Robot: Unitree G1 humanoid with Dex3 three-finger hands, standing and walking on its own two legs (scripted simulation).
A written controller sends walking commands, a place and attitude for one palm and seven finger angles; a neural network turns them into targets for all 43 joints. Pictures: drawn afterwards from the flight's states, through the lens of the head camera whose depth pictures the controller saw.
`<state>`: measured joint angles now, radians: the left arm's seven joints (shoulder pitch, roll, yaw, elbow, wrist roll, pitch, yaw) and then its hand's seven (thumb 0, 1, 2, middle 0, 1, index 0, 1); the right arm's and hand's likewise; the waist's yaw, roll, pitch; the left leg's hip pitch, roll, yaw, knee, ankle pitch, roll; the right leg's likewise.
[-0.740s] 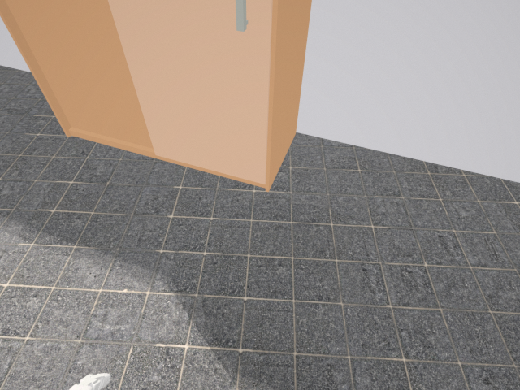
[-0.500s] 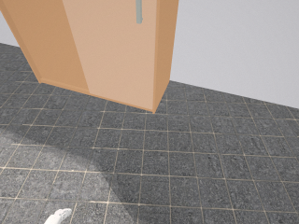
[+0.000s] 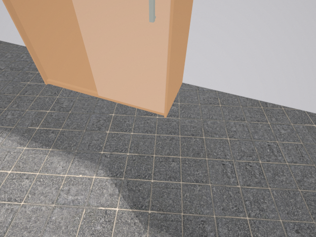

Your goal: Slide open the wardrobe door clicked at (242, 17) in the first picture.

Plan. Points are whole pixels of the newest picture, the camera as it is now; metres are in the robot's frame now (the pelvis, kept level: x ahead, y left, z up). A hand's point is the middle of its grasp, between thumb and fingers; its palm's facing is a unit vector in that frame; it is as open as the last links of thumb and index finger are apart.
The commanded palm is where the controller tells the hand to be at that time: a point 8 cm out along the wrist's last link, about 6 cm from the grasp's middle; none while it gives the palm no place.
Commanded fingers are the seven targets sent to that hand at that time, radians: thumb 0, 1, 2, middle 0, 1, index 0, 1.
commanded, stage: stand and wait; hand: right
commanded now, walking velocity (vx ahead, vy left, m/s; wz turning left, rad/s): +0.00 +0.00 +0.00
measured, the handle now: out of the picture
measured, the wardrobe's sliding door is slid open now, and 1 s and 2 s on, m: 0.00 0.00 0.00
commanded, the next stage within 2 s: look at it before walking up in 0.08 s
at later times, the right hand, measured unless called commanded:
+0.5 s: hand out of the picture +0.07 -0.24 -0.16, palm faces -0.03 +0.95 -0.32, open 7.4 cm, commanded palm none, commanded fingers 0.00 -0.90 -0.90 0.20 0.30 0.20 0.30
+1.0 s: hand out of the picture +0.07 -0.23 -0.17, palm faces -0.07 +0.95 -0.31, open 7.4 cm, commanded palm none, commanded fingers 0.00 -0.90 -0.90 0.20 0.30 0.20 0.30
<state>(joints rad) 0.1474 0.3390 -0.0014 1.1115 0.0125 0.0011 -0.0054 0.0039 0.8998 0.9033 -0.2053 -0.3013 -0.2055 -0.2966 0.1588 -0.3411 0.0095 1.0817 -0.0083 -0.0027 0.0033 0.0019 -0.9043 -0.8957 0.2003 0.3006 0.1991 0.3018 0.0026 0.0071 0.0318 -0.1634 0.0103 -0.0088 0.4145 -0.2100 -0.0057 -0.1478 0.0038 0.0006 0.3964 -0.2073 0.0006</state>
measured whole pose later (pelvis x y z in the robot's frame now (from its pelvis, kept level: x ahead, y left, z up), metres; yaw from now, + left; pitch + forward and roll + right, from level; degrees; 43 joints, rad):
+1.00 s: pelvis +0.00 +0.00 +0.00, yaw +4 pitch -1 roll -1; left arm 0.12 0.29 0.01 1.05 0.01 0.01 0.01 0.00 0.90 0.90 -0.20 -0.30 -0.20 -0.30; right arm 0.19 -0.31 -0.01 1.04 -0.01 0.04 0.00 0.00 -0.91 -0.90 0.20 0.30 0.20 0.30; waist -0.02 0.01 0.04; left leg -0.24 -0.02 -0.07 0.49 -0.23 0.00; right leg -0.18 -0.02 -0.06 0.45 -0.24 0.01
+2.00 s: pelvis +0.15 +0.05 -0.01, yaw +37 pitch +1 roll +2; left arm 0.49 0.15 0.01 1.08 0.03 -0.06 0.03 0.00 0.90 0.90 -0.20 -0.30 -0.20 -0.30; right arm 0.07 -0.23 -0.07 0.92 -0.03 0.03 0.06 0.00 -0.91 -0.90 0.19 0.30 0.19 0.30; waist 0.06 0.02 0.09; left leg -0.61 0.04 0.13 0.78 -0.18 0.02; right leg 0.12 -0.09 -0.29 0.32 -0.43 0.03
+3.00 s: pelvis +0.46 +0.38 -0.03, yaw +60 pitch -1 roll -1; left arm 0.47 0.14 0.05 1.14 0.02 -0.02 0.00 0.00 0.91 0.90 -0.20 -0.30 -0.20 -0.30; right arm 0.14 -0.21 -0.08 0.99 -0.03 -0.05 0.04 0.00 -0.92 -0.90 0.19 0.30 0.19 0.30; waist 0.03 0.01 0.09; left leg -0.46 0.04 0.16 0.65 -0.16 0.08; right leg -0.06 -0.20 -0.29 0.82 -0.52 0.06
